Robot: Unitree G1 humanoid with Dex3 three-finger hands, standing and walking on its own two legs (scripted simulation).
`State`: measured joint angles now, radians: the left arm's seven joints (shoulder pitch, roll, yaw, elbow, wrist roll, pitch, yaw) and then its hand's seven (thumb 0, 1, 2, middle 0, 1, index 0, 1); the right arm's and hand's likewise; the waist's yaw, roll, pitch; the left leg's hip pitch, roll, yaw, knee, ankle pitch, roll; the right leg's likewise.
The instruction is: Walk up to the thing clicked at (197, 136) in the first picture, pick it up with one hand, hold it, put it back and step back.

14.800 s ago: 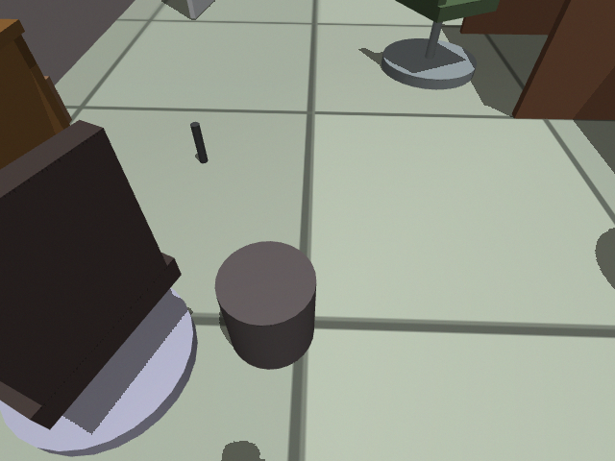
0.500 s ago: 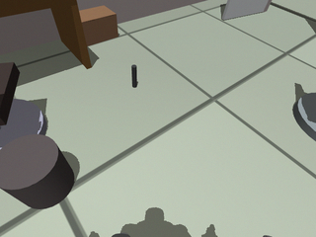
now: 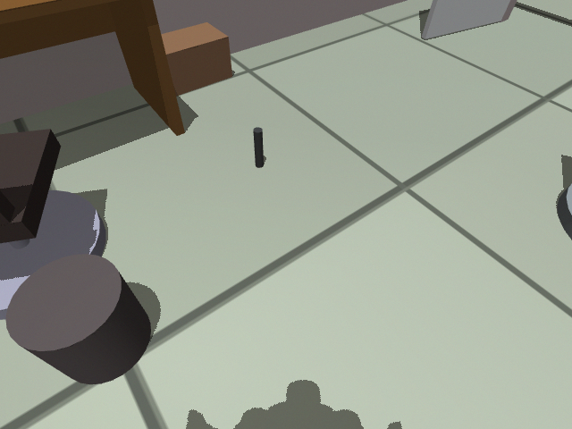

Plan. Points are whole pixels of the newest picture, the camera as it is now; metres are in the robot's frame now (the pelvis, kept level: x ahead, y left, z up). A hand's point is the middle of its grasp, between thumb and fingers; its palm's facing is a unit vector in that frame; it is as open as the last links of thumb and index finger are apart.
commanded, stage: walk up
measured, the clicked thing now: (258, 148) +1.47 +0.16 -0.66
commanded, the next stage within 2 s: stand in 0.42 s
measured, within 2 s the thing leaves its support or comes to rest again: neither
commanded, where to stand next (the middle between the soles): +0.07 -0.02 m, yaw -2 degrees
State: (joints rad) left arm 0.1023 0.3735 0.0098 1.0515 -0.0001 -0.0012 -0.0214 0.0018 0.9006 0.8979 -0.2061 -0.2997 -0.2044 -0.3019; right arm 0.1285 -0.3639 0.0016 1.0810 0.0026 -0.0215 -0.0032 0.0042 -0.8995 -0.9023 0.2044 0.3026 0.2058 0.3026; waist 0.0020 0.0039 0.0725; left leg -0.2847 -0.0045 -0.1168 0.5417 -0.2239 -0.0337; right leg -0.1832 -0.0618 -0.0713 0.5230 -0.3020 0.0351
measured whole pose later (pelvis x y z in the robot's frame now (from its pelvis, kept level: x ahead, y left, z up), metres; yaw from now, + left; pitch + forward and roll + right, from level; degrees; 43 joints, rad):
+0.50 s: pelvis +0.01 +0.00 +0.01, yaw +0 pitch -2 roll -1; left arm 0.07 0.37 0.02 1.13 0.00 0.01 -0.02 0.00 0.90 0.90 -0.21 -0.30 -0.20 -0.30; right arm 0.06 -0.36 0.01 1.12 -0.01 -0.01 0.00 0.00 -0.90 -0.90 0.20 0.30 0.20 0.30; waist 0.01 -0.01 0.07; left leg -0.22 0.00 -0.12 0.43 -0.18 -0.04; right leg -0.11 -0.06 -0.08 0.40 -0.25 0.04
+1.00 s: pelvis +0.01 +0.00 +0.01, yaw -1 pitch -1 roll +0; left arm 0.09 0.36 0.01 1.15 0.01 0.00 -0.01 0.00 0.90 0.90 -0.21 -0.30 -0.20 -0.30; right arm 0.07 -0.35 0.00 1.14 0.00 0.00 0.01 0.00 -0.90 -0.90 0.20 0.30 0.20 0.30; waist 0.00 0.00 0.06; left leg -0.18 0.01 -0.10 0.36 -0.16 -0.04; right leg -0.09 -0.05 -0.06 0.35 -0.23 0.03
